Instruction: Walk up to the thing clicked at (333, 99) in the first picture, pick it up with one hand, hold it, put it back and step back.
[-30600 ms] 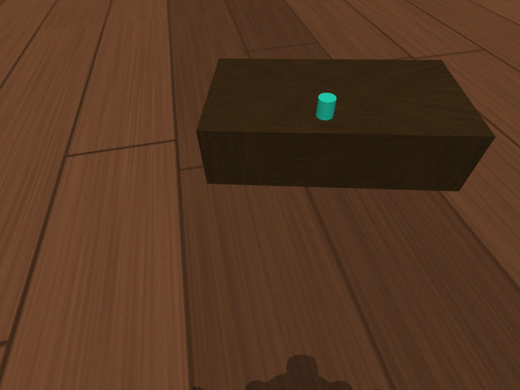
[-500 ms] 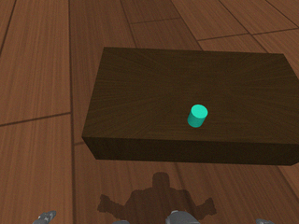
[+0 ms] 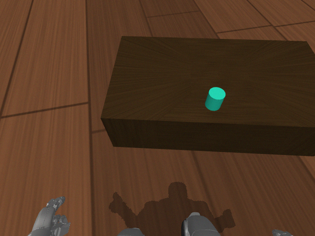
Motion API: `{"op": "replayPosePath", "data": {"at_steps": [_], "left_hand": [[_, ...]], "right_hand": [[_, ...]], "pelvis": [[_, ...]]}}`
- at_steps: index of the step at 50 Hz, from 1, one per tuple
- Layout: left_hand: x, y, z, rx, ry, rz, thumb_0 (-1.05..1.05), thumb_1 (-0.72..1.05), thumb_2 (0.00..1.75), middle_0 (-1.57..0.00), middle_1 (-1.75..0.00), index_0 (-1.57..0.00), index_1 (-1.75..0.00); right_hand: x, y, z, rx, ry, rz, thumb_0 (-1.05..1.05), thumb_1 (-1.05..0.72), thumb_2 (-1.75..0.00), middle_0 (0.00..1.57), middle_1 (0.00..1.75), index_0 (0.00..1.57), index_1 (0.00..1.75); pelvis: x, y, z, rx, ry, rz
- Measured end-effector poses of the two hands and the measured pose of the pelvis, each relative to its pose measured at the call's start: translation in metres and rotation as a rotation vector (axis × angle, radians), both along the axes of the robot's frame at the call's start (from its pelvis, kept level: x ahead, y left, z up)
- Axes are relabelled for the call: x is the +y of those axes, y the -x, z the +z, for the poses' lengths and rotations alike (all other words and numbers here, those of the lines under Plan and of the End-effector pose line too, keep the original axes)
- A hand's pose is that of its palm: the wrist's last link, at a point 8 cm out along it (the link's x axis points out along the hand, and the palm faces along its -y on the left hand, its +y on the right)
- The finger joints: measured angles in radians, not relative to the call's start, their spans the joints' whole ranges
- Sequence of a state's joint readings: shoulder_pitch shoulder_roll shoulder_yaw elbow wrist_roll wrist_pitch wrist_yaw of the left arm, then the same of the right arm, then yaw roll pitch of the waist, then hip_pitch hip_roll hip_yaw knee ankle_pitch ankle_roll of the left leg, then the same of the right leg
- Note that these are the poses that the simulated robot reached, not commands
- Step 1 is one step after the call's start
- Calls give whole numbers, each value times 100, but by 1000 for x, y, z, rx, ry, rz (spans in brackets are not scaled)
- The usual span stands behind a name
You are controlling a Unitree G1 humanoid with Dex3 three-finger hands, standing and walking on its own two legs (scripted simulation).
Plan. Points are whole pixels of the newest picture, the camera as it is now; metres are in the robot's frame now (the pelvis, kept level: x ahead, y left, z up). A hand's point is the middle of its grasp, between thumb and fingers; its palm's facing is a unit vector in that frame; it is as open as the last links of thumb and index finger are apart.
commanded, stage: step back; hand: right
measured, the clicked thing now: (214, 99) +0.77 -0.27 -0.34
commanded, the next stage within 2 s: stand in 2.00 s
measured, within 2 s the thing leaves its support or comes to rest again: neither
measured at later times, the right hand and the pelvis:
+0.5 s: hand out of the picture -0.05 -0.30 -0.14, palm faces +0.08 +0.93 -0.37, open 7.4 cm; pelvis -0.16 -0.03 +0.01, yaw -7 degrees
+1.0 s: hand out of the picture -0.23 -0.30 -0.12, palm faces -0.03 +0.91 -0.42, open 7.4 cm; pelvis -0.32 -0.03 +0.01, yaw -2 degrees
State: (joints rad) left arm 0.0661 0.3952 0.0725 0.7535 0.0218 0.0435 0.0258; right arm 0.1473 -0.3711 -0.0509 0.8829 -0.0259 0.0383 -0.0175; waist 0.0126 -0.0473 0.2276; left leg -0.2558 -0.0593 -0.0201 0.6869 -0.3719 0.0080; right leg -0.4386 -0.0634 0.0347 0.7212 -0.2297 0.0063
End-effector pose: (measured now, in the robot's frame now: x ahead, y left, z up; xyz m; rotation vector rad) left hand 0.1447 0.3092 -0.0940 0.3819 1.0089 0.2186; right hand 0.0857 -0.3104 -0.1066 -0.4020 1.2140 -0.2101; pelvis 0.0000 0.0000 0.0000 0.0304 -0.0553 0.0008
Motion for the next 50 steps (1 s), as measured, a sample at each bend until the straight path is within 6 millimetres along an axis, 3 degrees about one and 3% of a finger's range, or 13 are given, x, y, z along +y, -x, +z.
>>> {"op": "replayPosePath", "data": {"at_steps": [6,12,16,20,24,28,32,39,44,50], "left_hand": [[6,54,-5,91,44,33,0,90,90,-21,-30,-20,-30],[8,120,-8,190,36,29,0,90,90,-21,-30,-20,-30],[2,158,-13,252,15,4,0,90,90,-21,-30,-20,-29],[-13,189,-15,256,-8,-18,0,90,90,-21,-30,-20,-29],[-30,223,1,233,-8,-13,0,90,90,-21,-30,-20,-30],[-34,242,20,215,-29,0,0,90,90,-21,-30,-20,-30],[-32,239,28,142,-55,-16,1,90,90,-21,-30,-21,-30],[-20,250,9,3,-30,-11,0,90,90,-21,-30,-20,-30],[-28,292,1,48,32,12,0,90,90,-21,-30,-20,-30],[-36,358,-1,109,50,19,0,90,90,-21,-30,-20,-30]], "right_hand": [[10,48,28,-4,13,-15,1,-90,-90,20,30,20,30],[2,67,41,-66,34,-28,1,-90,-90,20,30,21,30],[-8,81,35,-126,28,-29,1,-90,-90,20,30,20,30],[-25,104,16,-168,2,-41,0,-90,-90,20,30,20,30],[-34,140,6,-144,-31,-81,1,-90,-90,20,30,20,30],[-36,181,8,-100,-53,-100,1,-90,-90,20,30,20,30],[-37,226,2,-30,-41,-91,1,-90,-90,20,30,20,30],[-20,285,-8,55,-16,-31,1,-90,-90,20,30,20,30],[-13,312,9,28,-19,-11,1,-90,-90,20,30,20,30],[-28,319,26,-76,4,4,1,-90,-90,20,30,21,30]], "pelvis": [[6,30,16,10,53,-15],[2,65,21,34,51,-64],[-5,95,14,26,38,-104],[-17,128,1,10,32,-134],[-26,155,6,2,27,-115],[-29,174,18,23,-22,-110],[-29,198,18,41,-13,-74],[-23,253,1,13,-8,2],[-22,286,9,1,31,2],[-32,321,15,31,40,-38]]}}
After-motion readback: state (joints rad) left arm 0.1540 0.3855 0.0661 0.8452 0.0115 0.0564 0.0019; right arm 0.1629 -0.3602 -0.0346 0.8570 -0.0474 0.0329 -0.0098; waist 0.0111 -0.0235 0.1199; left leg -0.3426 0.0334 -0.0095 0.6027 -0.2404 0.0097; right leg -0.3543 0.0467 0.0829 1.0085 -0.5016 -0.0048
